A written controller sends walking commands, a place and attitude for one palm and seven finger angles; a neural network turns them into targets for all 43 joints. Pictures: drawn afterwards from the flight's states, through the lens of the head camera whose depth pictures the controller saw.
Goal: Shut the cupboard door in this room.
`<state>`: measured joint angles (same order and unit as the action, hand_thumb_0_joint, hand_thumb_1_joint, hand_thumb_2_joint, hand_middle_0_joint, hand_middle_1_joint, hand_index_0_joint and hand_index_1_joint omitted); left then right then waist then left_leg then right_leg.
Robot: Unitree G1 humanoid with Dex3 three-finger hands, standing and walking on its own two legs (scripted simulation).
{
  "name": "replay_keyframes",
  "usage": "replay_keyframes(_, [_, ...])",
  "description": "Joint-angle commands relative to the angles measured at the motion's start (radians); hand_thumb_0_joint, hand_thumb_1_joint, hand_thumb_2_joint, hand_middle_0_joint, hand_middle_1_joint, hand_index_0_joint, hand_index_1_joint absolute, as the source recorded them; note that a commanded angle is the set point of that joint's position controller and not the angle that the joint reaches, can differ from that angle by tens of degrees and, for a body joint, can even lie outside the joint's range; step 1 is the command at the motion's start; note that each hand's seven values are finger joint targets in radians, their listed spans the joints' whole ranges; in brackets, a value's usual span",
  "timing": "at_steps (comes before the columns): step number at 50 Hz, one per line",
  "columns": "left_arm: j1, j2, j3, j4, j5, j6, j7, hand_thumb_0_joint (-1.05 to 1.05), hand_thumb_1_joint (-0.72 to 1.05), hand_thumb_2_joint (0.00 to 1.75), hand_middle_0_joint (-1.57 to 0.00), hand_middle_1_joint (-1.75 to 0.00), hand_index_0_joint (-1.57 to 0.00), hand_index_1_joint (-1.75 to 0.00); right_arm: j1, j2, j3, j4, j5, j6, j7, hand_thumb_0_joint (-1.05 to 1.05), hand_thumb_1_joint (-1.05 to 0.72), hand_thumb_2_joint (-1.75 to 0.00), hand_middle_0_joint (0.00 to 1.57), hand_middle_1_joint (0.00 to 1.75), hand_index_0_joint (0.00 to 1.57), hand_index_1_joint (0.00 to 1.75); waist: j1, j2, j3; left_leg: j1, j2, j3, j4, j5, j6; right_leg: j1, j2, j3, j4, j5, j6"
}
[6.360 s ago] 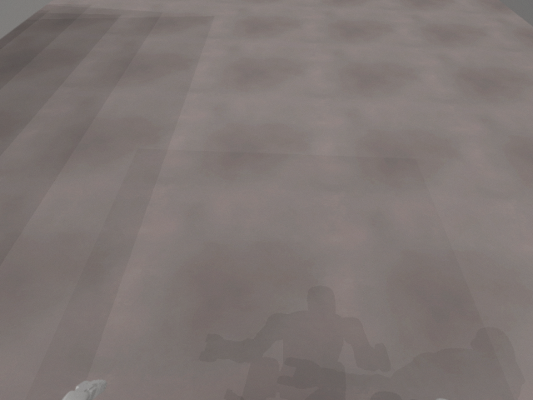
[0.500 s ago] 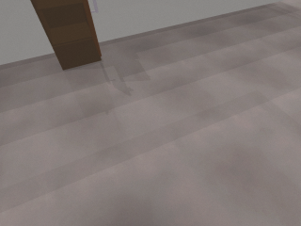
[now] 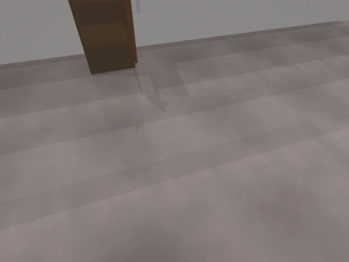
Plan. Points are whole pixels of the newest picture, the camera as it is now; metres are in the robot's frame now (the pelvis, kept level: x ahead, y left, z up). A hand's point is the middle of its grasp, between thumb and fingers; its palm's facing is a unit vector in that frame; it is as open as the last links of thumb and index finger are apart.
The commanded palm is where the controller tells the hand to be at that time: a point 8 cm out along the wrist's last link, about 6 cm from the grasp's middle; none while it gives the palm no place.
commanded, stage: turn or walk to find it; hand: left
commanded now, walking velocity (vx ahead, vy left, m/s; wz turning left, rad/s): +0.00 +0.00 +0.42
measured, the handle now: (134, 1) +1.60 +0.38 -0.04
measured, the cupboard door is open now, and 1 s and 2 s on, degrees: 88 88 88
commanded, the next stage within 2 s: stand and wait in 0.06 s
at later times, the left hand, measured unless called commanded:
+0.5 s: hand out of the picture -0.03 +0.19 -0.18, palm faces +0.08 -0.98 -0.19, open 7.4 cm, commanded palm none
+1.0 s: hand out of the picture +0.01 +0.20 -0.17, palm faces +0.19 -0.95 -0.24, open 7.4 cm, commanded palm none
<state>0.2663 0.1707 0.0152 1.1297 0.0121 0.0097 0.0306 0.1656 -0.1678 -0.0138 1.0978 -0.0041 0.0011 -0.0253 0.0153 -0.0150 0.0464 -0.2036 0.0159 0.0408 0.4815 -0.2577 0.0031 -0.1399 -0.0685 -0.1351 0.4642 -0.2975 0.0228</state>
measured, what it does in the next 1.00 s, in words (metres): steps on the spot: right foot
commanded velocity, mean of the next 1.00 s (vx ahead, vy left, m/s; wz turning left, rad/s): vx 0.00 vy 0.00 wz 0.17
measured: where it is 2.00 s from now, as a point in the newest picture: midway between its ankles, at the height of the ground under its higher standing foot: outside the picture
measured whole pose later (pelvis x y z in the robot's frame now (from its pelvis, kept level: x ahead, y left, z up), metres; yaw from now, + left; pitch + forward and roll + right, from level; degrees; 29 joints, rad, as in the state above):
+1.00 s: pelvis -0.03 -0.01 +0.00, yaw +10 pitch +1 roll +1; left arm 0.18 0.19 0.02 1.01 0.01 0.00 0.03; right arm 0.23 -0.17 -0.03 1.05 -0.01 0.00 -0.02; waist -0.01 -0.01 0.02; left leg -0.32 -0.05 -0.03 0.47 -0.17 0.01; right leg -0.22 -0.05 -0.02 0.51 -0.32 0.03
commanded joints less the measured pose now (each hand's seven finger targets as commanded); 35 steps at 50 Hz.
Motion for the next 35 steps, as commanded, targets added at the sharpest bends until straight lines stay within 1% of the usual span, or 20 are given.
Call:
replay_keyframes(1, [0.058, 0.122, 0.032, -0.061, 0.004, -0.003, 0.007, 0.0, 0.9, 0.9, -0.2, -0.3, -0.2, -0.3, 0.042, -0.146, -0.032, -0.057, -0.008, 0.001, -0.002, 0.0, -0.9, -0.9, 0.2, 0.3, 0.2, 0.3, 0.002, 0.05, -0.01, -0.063, 0.123, -0.135, -0.067, 0.267, 0.039, -0.019, -0.08, 0.045, -0.013, 0.159, -0.008])
replay_keyframes(3, [0.058, 0.127, 0.038, -0.078, 0.005, 0.0, 0.006, 0.0, 0.9, 0.9, -0.2, -0.3, -0.2, -0.3, 0.031, -0.154, -0.036, -0.08, -0.011, 0.005, 0.002, 0.0, -0.9, -0.9, 0.2, 0.3, 0.2, 0.3, 0.007, 0.051, -0.011, -0.103, 0.122, -0.156, -0.067, 0.21, 0.046, -0.025, -0.084, 0.046, -0.004, 0.112, -0.008])
replay_keyframes(5, [0.056, 0.121, 0.038, -0.087, 0.007, -0.001, 0.006, 0.0, 0.9, 0.9, -0.2, -0.3, -0.2, -0.3, 0.04, -0.144, -0.034, -0.087, -0.012, 0.005, 0.004, 0.0, -0.9, -0.9, 0.2, 0.3, 0.2, 0.3, 0.004, 0.029, -0.025, -0.116, 0.11, -0.155, -0.066, 0.154, 0.044, -0.022, -0.09, 0.056, -0.022, 0.076, -0.014])
replay_keyframes(8, [0.048, 0.126, 0.035, -0.093, 0.007, -0.004, 0.006, 0.0, 0.9, 0.9, -0.2, -0.3, -0.2, -0.3, 0.053, -0.13, -0.029, -0.087, -0.013, 0.004, 0.007, 0.0, -0.9, -0.9, 0.2, 0.3, 0.2, 0.3, 0.0, 0.002, -0.04, -0.109, 0.088, -0.133, -0.046, 0.127, 0.033, -0.023, -0.106, 0.073, -0.052, 0.056, -0.025])
replay_keyframes(11, [0.032, 0.138, 0.032, -0.093, 0.006, -0.006, 0.004, 0.0, 0.9, 0.9, -0.2, -0.3, -0.2, -0.3, 0.07, -0.115, -0.023, -0.081, -0.013, 0.004, 0.01, 0.0, -0.9, -0.9, 0.2, 0.3, 0.2, 0.3, -0.007, -0.042, -0.022, -0.103, 0.065, -0.103, -0.027, 0.105, 0.017, -0.047, -0.128, 0.089, -0.092, 0.015, -0.039])
replay_keyframes(13, [0.025, 0.136, 0.029, -0.09, 0.004, -0.005, 0.003, 0.0, 0.9, 0.9, -0.2, -0.3, -0.2, -0.3, 0.077, -0.115, -0.019, -0.073, -0.014, 0.003, 0.011, 0.0, -0.9, -0.9, 0.2, 0.3, 0.2, 0.3, -0.01, -0.009, -0.009, -0.095, 0.071, -0.113, -0.047, 0.097, 0.018, -0.064, -0.115, 0.079, -0.092, -0.017, -0.035])
replay_keyframes(15, [0.025, 0.129, 0.024, -0.083, 0.003, -0.005, 0.002, 0.0, 0.9, 0.9, -0.2, -0.3, -0.2, -0.3, 0.083, -0.127, -0.016, -0.064, -0.013, -0.002, 0.01, 0.0, -0.9, -0.9, 0.2, 0.3, 0.2, 0.3, -0.009, 0.046, -0.004, -0.099, 0.09, -0.148, -0.1, 0.082, 0.026, -0.052, -0.085, 0.063, -0.075, -0.014, -0.023])
replay_keyframes(16, [0.035, 0.123, 0.022, -0.076, 0.003, -0.006, 0.002, 0.0, 0.9, 0.9, -0.2, -0.3, -0.2, -0.3, 0.078, -0.13, -0.017, -0.061, -0.012, -0.006, 0.009, 0.0, -0.9, -0.9, 0.2, 0.3, 0.2, 0.3, -0.002, 0.057, -0.005, -0.103, 0.099, -0.164, -0.124, 0.071, 0.032, -0.038, -0.074, 0.061, -0.073, 0.007, -0.018])
replay_keyframes(18, [0.049, 0.12, 0.018, -0.061, 0.003, -0.008, 0.001, 0.0, 0.9, 0.9, -0.2, -0.3, -0.2, -0.3, 0.073, -0.138, -0.016, -0.055, -0.01, -0.009, 0.008, 0.0, -0.9, -0.9, 0.2, 0.3, 0.2, 0.3, 0.005, 0.067, 0.005, -0.12, 0.101, -0.173, -0.154, 0.022, 0.033, -0.015, -0.068, 0.066, -0.086, 0.013, -0.016])
replay_keyframes(19, [0.051, 0.119, 0.018, -0.058, 0.003, -0.007, 0.001, 0.0, 0.9, 0.9, -0.2, -0.3, -0.2, -0.3, 0.074, -0.136, -0.017, -0.056, -0.009, -0.008, 0.008, 0.0, -0.9, -0.9, 0.2, 0.3, 0.2, 0.3, 0.004, 0.063, 0.014, -0.126, 0.098, -0.173, -0.152, 0.029, 0.033, -0.016, -0.071, 0.06, -0.083, 0.022, -0.015])
replay_keyframes(23, [0.053, 0.129, 0.033, -0.072, 0.004, 0.001, 0.003, 0.0, 0.9, 0.9, -0.2, -0.3, -0.2, -0.3, 0.085, -0.143, -0.026, -0.072, -0.012, 0.005, 0.01, 0.0, -0.9, -0.9, 0.2, 0.3, 0.2, 0.3, 0.002, 0.064, 0.022, -0.188, 0.09, -0.186, -0.133, 0.003, 0.035, -0.016, -0.079, 0.053, -0.061, -0.031, -0.019])
replay_keyframes(25, [0.054, 0.135, 0.043, -0.084, 0.005, 0.003, 0.004, 0.0, 0.9, 0.9, -0.2, -0.3, -0.2, -0.3, 0.085, -0.138, -0.031, -0.088, -0.014, 0.011, 0.011, 0.0, -0.9, -0.9, 0.2, 0.3, 0.2, 0.3, 0.002, 0.041, 0.015, -0.218, 0.075, -0.176, -0.094, -0.01, 0.034, -0.022, -0.102, 0.065, -0.069, -0.065, -0.029])
replay_keyframes(27, [0.042, 0.153, 0.054, -0.105, 0.007, 0.006, 0.005, 0.0, 0.9, 0.9, -0.2, -0.3, -0.2, -0.3, 0.098, -0.133, -0.037, -0.106, -0.016, 0.018, 0.014, 0.0, -0.9, -0.9, 0.2, 0.3, 0.2, 0.3, -0.002, -0.019, -0.001, -0.239, 0.052, -0.139, -0.015, -0.017, 0.026, -0.03, -0.148, 0.08, -0.087, -0.107, -0.053])
replay_keyframes(29, [0.017, 0.175, 0.066, -0.134, 0.011, 0.006, 0.007, 0.0, 0.9, 0.9, -0.2, -0.3, -0.2, -0.3, 0.114, -0.119, -0.043, -0.12, -0.018, 0.024, 0.016, 0.0, -0.9, -0.9, 0.2, 0.3, 0.2, 0.3, -0.008, -0.097, -0.024, -0.246, 0.037, -0.08, 0.104, -0.014, 0.016, -0.045, -0.228, 0.107, -0.119, -0.126, -0.09])
replay_keyframes(30, [-0.005, 0.183, 0.07, -0.15, 0.012, 0.006, 0.009, 0.0, 0.9, 0.9, -0.2, -0.3, -0.2, -0.3, 0.123, -0.115, -0.048, -0.127, -0.02, 0.026, 0.017, 0.0, -0.9, -0.9, 0.2, 0.3, 0.2, 0.3, -0.014, -0.124, -0.033, -0.22, 0.036, -0.051, 0.176, -0.018, 0.01, -0.079, -0.274, 0.119, -0.136, -0.127, -0.11])
replay_keyframes(31, [-0.031, 0.19, 0.072, -0.165, 0.014, 0.006, 0.01, 0.0, 0.9, 0.9, -0.2, -0.3, -0.2, -0.3, 0.131, -0.111, -0.051, -0.13, -0.02, 0.028, 0.018, 0.0, -0.9, -0.9, 0.2, 0.3, 0.2, 0.3, -0.024, -0.142, -0.035, -0.192, 0.038, -0.026, 0.232, -0.036, 0.003, -0.118, -0.302, 0.112, -0.134, -0.105, -0.123])
replay_keyframes(32, [-0.054, 0.184, 0.073, -0.177, 0.015, 0.007, 0.011, 0.0, 0.9, 0.9, -0.2, -0.3, -0.2, -0.3, 0.139, -0.112, -0.055, -0.137, -0.02, 0.03, 0.02, 0.0, -0.9, -0.9, 0.2, 0.3, 0.2, 0.3, -0.034, -0.128, -0.036, -0.17, 0.051, -0.017, 0.259, -0.053, 0.001, -0.152, -0.31, 0.09, -0.112, -0.081, -0.125])
replay_keyframes(33, [-0.063, 0.18, 0.073, -0.185, 0.016, 0.007, 0.01, 0.0, 0.9, 0.9, -0.2, -0.3, -0.2, -0.3, 0.14, -0.107, -0.056, -0.14, -0.02, 0.027, 0.023, 0.0, -0.9, -0.9, 0.2, 0.3, 0.2, 0.3, -0.04, -0.074, -0.026, -0.143, 0.07, -0.022, 0.21, -0.017, 0.003, -0.177, -0.294, 0.049, -0.053, -0.041, -0.109])
replay_keyframes(34, [-0.053, 0.163, 0.07, -0.186, 0.014, 0.012, 0.006, 0.0, 0.9, 0.9, -0.2, -0.3, -0.2, -0.3, 0.151, -0.117, -0.055, -0.142, -0.022, 0.02, 0.024, 0.0, -0.9, -0.9, 0.2, 0.3, 0.2, 0.3, -0.042, 0.027, -0.018, -0.126, 0.101, -0.103, 0.1, 0.057, 0.023, -0.211, -0.219, -0.009, 0.043, -0.063, -0.065])
replay_keyframes(35, [-0.049, 0.122, 0.062, -0.188, 0.007, 0.018, 0.003, 0.0, 0.9, 0.9, -0.2, -0.3, -0.2, -0.3, 0.173, -0.156, -0.057, -0.143, -0.027, 0.012, 0.022, 0.0, -0.9, -0.9, 0.2, 0.3, 0.2, 0.3, -0.052, 0.206, 0.001, -0.147, 0.165, -0.308, -0.077, 0.076, 0.062, -0.235, -0.085, -0.058, 0.207, -0.13, -0.008])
